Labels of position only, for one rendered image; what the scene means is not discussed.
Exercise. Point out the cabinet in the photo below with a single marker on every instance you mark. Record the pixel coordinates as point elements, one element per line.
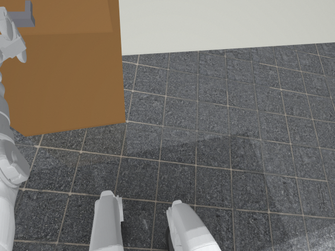
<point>70,81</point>

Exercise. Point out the handle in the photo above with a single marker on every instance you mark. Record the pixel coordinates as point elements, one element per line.
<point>23,19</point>

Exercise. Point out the drawer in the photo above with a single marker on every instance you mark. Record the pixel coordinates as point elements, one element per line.
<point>63,15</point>

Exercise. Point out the left robot forearm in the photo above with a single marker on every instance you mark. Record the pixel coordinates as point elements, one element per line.
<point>5,131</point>

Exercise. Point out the left robot thigh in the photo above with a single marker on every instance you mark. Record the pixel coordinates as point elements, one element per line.
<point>106,231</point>

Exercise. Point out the left robot hand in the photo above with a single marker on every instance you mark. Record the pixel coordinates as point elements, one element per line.
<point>11,41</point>

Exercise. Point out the left robot upper arm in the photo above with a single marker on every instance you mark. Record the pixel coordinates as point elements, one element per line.
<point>14,169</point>

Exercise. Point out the robot right shin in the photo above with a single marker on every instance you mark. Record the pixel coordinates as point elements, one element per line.
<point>175,238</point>

